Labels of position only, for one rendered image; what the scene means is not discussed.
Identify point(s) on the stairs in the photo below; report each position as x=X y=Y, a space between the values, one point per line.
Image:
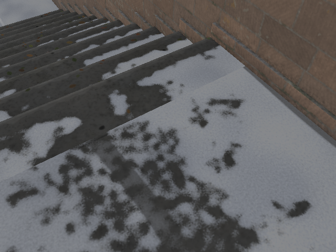
x=49 y=56

